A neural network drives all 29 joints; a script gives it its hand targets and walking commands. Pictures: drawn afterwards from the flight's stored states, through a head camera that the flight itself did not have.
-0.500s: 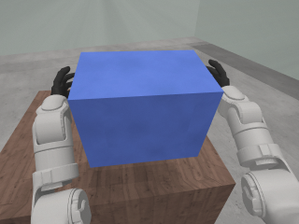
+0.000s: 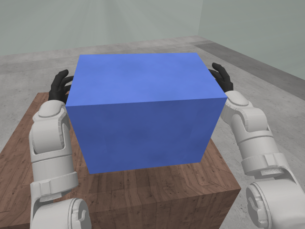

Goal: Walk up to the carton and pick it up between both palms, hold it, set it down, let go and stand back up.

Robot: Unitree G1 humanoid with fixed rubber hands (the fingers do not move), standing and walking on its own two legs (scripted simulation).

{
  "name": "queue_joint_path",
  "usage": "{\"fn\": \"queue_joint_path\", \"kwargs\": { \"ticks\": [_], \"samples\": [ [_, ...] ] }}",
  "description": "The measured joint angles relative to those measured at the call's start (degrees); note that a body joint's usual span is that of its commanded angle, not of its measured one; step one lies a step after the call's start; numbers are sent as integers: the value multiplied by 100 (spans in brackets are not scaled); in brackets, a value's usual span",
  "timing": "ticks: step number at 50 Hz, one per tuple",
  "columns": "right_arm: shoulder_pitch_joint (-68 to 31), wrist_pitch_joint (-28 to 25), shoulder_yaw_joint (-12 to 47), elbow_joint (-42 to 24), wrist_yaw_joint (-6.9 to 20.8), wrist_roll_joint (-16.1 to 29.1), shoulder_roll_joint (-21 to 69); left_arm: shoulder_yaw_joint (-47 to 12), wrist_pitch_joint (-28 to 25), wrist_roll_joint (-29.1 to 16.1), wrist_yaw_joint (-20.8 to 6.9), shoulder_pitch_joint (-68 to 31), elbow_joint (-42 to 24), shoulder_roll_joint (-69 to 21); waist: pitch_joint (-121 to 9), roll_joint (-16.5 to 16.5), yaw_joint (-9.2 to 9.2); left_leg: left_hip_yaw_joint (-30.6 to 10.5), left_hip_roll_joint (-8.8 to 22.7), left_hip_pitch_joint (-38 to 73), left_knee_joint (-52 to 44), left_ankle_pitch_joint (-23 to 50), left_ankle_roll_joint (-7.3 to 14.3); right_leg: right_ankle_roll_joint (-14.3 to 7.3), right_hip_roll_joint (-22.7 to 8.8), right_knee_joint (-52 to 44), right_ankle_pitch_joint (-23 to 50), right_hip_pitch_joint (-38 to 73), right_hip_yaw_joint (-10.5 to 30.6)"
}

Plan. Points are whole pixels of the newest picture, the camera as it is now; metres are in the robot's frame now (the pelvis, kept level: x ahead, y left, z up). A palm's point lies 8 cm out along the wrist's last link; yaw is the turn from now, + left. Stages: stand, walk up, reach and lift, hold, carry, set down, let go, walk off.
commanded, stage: hold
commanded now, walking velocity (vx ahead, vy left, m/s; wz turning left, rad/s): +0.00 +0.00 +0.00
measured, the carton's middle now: (144, 112) +0.38 +0.01 +0.19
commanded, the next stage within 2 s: none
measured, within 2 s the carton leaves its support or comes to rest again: neither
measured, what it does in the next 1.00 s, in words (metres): stands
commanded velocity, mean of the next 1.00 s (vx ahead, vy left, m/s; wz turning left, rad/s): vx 0.00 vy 0.00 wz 0.00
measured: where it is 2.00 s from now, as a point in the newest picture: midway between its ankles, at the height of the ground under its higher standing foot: outside the picture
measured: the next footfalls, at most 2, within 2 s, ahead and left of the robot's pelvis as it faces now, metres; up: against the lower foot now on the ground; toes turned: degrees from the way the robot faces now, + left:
none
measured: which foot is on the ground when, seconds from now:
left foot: down 0.00-1.00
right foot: down 0.00-1.00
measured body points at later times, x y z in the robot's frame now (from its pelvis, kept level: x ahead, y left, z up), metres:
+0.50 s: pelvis -0.01 +0.00 +0.00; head -0.08 +0.03 +0.44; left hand +0.36 +0.21 +0.24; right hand +0.36 -0.18 +0.24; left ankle +0.01 +0.10 -0.75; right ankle +0.00 -0.10 -0.75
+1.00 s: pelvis -0.01 +0.01 +0.00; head -0.07 +0.03 +0.44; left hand +0.36 +0.21 +0.24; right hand +0.37 -0.18 +0.25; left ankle +0.01 +0.10 -0.75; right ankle +0.00 -0.10 -0.75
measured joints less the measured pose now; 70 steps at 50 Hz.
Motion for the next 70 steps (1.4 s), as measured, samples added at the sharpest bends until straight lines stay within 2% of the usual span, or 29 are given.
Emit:
{"fn": "queue_joint_path", "kwargs": {
  "ticks": [11, 19, 28, 35, 44, 61, 70],
  "samples": [
    [-122, -1, -21, 125, 55, -33, -50, 24, 12, 66, -7, -137, 97, -28, -22, 54, 10, 20, -5, -16, -3, 17, 13, 7, -6, 16, 12, -31, 20],
    [148, 124, 5, -144, -27, -94, 69, 140, -11, 75, -147, 101, 12, -89, -56, 0, -63, 5, -16, 94, -3, 5, 19, 24, -16, 15, -2, 85, 6],
    [14, 19, -171, 70, 102, -242, 77, 74, -71, 63, -48, -106, 217, -72, -47, 27, 30, 43, -42, -43, -18, 91, 49, 41, -46, 81, 52, -99, 38],
    [-140, -58, -204, 302, 184, -325, 31, 69, -127, 51, 19, -264, 422, -67, -72, 51, 31, 53, -62, -125, -66, 152, 74, 56, -65, 70, 94, -198, 47],
    [-136, -111, -110, 384, 199, -248, -29, 45, -132, 79, 33, -200, 396, -96, -98, 12, 12, 63, -46, -64, -47, 99, 66, 52, -49, 38, 73, -119, 60],
    [-9, -86, -61, 150, 128, -88, -22, -12, -33, 58, 37, 3, 19, -101, -30, 26, 3, 38, -27, 5, 29, 12, 39, 35, -29, 38, 20, -9, 40],
    [-219, -56, -72, 311, 137, -122, -81, -6, -28, 74, 50, -232, 236, -50, -54, 88, 62, 46, -17, -40, -21, 50, 33, 20, -18, 34, 37, -79, 50]
  ]
}}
